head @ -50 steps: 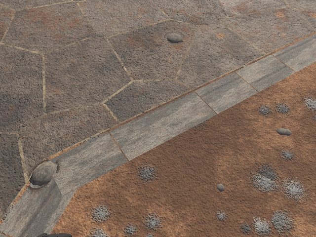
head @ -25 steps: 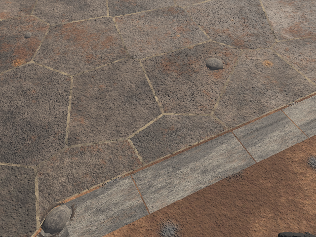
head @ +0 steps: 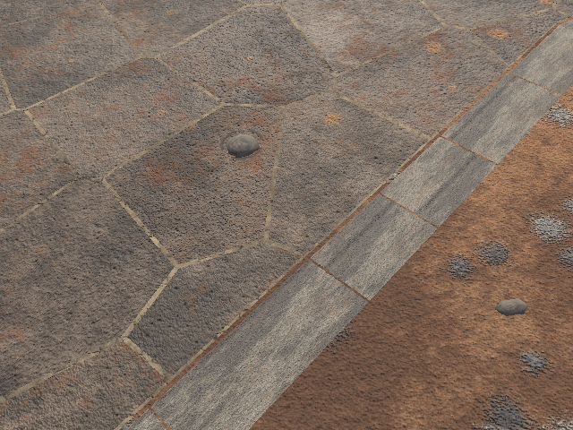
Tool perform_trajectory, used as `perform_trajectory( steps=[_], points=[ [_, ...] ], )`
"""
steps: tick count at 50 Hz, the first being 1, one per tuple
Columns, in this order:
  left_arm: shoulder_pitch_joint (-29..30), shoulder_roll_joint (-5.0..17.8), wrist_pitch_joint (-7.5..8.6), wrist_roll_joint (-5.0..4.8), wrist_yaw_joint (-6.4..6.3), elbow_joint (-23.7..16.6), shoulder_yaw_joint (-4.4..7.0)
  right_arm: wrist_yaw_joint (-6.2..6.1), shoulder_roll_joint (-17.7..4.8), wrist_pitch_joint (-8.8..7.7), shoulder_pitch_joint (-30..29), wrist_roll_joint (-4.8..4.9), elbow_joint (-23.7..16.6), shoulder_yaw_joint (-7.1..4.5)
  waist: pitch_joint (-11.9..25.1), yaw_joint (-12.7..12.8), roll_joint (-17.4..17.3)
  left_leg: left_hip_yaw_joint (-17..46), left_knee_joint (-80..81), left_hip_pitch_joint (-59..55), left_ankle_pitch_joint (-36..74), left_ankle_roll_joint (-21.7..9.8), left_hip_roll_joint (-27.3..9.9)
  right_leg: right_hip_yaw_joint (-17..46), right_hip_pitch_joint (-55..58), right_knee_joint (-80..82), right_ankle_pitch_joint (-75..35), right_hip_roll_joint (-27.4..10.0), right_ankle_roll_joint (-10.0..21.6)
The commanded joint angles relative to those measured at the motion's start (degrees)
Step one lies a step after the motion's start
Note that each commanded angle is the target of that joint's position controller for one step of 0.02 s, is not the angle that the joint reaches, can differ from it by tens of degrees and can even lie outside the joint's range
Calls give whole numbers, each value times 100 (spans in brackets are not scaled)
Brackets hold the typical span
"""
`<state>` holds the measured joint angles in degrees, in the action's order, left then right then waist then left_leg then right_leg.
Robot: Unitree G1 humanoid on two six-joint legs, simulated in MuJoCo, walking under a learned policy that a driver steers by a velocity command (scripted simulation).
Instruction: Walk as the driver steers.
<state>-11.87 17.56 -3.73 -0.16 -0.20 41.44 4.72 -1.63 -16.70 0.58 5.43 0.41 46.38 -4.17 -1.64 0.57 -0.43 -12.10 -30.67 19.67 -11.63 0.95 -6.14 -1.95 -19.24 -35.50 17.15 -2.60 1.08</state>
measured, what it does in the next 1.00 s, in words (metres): steps on the spot: left foot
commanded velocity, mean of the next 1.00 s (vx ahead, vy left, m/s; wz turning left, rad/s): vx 0.05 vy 0.00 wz -0.19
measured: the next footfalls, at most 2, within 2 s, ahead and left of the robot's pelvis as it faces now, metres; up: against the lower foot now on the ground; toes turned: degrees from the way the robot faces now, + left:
left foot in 0.40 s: +0.08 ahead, +0.13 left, +0.00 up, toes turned -9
left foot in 1.48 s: +0.48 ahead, +0.07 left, +0.00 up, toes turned -7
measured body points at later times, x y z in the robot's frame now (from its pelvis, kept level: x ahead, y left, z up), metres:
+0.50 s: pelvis +0.02 +0.01 +0.01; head +0.04 +0.02 +0.46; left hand +0.21 +0.24 -0.10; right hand +0.10 -0.28 -0.10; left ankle +0.04 +0.14 -0.73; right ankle +0.02 -0.10 -0.73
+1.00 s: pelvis +0.06 +0.00 +0.01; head +0.05 -0.01 +0.46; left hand +0.18 +0.26 -0.11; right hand +0.08 -0.28 -0.13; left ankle +0.04 +0.14 -0.73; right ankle +0.03 -0.10 -0.72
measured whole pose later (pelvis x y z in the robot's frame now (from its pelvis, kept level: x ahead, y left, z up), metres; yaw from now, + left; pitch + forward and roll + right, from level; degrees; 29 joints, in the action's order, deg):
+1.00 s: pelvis +0.06 +0.00 +0.01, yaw -9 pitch -1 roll +0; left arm -14.9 14.5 2.7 -1.2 -0.6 50.3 3.5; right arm -0.9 -15.6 -1.7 13.4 1.4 56.3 -2.6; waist -0.3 -0.3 -1.4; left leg 0.5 -29.2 9.2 -19.5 -0.9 -0.9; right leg -0.8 -14.6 -35.1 22.5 0.8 3.1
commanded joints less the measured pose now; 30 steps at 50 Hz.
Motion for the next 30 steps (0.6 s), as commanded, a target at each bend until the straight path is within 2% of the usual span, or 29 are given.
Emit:
perform_trajectory(
  steps=[1, 2, 3, 4, 5, 6, 8, 12, 16, 18, 19, 20, 21, 22, 23, 24, 26, 28, 30],
  points=[
    [-605, 1682, 68, 129, -100, -371, 413, -14, -420, -7, -267, -144, -532, -123, 140, 113, 2007, 423, -2263, 2041, -2594, 338, 617, 3268, 1175, 1890, -2315, -1979, 1754],
    [-625, 1426, 222, 257, -69, -403, 356, -45, -586, -20, -725, -152, -609, -180, 374, 362, 1313, 1282, -3165, 2023, -2518, 231, 583, 3118, 952, 1955, -2008, -1825, 1865],
    [-356, 1302, 343, 227, -72, -422, 313, -56, -596, -9, -596, -54, -581, -208, 401, 134, 1126, 1483, -3370, 2081, -1964, 120, 509, 2640, 961, 1911, -1798, -1541, 1573],
    [-3, 1137, 391, 102, -90, -496, 285, -101, -626, 7, -358, -60, -414, -245, 435, -41, 819, 1552, -3345, 2075, -1500, 89, 436, 2300, 993, 1817, -1588, -1276, 1239],
    [200, 965, 392, 4, -114, -549, 225, -139, -716, 12, -280, -116, -346, -282, 474, -92, 800, 1575, -3313, 2036, -1221, 108, 421, 2146, 991, 1764, -1720, -1183, 1088],
    [260, 822, 384, 3, -150, -576, 158, -131, -696, 5, -196, -125, -294, -288, 595, -151, 821, 1531, -3452, 1809, -1018, 149, 466, 1957, 944, 1706, -2102, -1085, 1066],
    [173, 686, 377, 43, -190, -582, 96, -95, -589, -23, -80, -59, -246, -261, 809, -149, 741, 1499, -3305, 1593, -750, 221, 514, 1733, 1125, 1620, -2515, -975, 1094],
    [62, 722, 335, 47, -221, -515, 94, -25, -357, -39, -276, -28, -261, -126, 758, 36, 845, 1473, -1888, 1126, -635, 332, 458, 1667, 1309, 1551, -2243, -896, 1109],
    [147, 763, 283, 84, -130, -446, 78, 54, -493, -51, -199, 21, -219, -110, 582, 140, 931, 1345, -1022, 316, -891, 293, 484, 1883, 922, 1498, -2063, -949, 1236],
    [263, 672, 269, 40, -99, -391, 25, 88, -462, -83, -51, 19, -160, -93, 513, 35, 852, 1279, -265, -78, -611, 207, 513, 1947, 860, 1330, -2134, -881, 1160],
    [334, 601, 262, -3, -96, -357, -11, 114, -404, -115, 111, -5, -88, -72, 493, -107, 768, 1208, 515, -487, 30, 125, 546, 1888, 751, 1211, -2088, -762, 1015],
    [212, 522, 282, -8, -98, -295, -44, 132, -470, -144, 208, -74, -49, -66, 523, -133, 621, 1369, 1016, -971, 805, 13, 422, 1850, 579, 1150, -1810, -602, 774],
    [81, 366, 330, 94, -98, -281, -99, 115, -774, -163, 353, -171, -50, -106, 695, -30, 122, 1951, 1004, -1496, 1853, -192, -191, 1579, 304, 776, -1201, -273, 451],
    [-207, 241, 388, 134, -57, -292, -110, 98, -1090, -152, 113, -167, -16, -163, 684, 406, -826, 2306, 793, -1418, 2261, -649, -606, 991, 99, 592, -300, 317, 176],
    [-13, 301, 393, 190, -63, -246, -119, 122, -648, -155, -99, -141, -44, -59, 692, 266, -932, 2441, 967, -893, 1388, -913, -665, 845, 521, 723, -108, 281, -30],
    [205, 432, 376, 174, -70, -234, -77, 144, -471, -177, -212, -149, -64, -2, 557, 186, -811, 2275, 1011, -752, 751, -755, -421, 839, 661, 769, -355, 257, -66],
    [403, 471, 285, 130, -103, -228, -49, 155, -572, -248, -180, -128, -25, 1, 406, 43, -661, 1984, 962, -636, 358, -440, -122, 913, 727, 772, -876, 232, 13],
    [357, 419, 255, 116, -100, -182, -51, 132, -567, -302, -26, -115, 88, 28, 354, 13, -453, 1837, 884, -620, 263, -323, 3, 984, 795, 865, -1087, 181, 70],
    [310, 356, 280, 106, -98, -96, -54, 102, -525, -289, 43, -97, 156, 57, 325, -34, -265, 1754, 800, -686, 256, -302, 75, 1001, 767, 907, -1191, 173, 80]
  ],
)
Keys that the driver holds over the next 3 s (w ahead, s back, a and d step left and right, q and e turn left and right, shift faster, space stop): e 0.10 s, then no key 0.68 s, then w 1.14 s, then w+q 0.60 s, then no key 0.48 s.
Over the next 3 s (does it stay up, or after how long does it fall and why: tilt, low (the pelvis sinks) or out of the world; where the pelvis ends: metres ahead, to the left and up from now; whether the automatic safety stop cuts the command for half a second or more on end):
stays up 1.03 -0.04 0.01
